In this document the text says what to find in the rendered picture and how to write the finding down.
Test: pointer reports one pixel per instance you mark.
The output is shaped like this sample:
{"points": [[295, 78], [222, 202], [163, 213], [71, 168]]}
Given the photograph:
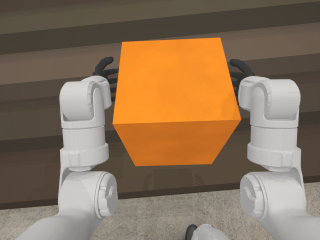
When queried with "robot right forearm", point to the robot right forearm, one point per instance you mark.
{"points": [[274, 117]]}

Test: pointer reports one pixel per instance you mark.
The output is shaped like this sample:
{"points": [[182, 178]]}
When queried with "robot left upper arm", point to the robot left upper arm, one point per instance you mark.
{"points": [[85, 199]]}

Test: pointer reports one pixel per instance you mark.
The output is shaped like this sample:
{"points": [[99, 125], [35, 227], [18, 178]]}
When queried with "robot left hand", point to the robot left hand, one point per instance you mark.
{"points": [[99, 71]]}

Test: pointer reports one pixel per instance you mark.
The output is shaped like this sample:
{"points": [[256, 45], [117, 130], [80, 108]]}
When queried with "robot left forearm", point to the robot left forearm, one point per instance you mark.
{"points": [[82, 112]]}

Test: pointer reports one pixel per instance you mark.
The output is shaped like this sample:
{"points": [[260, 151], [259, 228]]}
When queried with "robot right thigh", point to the robot right thigh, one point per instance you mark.
{"points": [[208, 233]]}

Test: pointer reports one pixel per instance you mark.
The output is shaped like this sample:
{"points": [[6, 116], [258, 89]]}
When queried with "robot right shin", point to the robot right shin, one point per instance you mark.
{"points": [[203, 225]]}

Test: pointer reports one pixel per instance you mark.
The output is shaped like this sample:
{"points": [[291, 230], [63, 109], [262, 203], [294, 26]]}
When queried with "robot right upper arm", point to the robot right upper arm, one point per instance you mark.
{"points": [[277, 201]]}

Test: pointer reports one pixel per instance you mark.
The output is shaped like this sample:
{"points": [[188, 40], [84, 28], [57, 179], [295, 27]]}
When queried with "carton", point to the carton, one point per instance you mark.
{"points": [[175, 103]]}

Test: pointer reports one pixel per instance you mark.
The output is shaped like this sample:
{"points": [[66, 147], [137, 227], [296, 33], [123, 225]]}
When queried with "robot right hand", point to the robot right hand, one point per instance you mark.
{"points": [[239, 76]]}

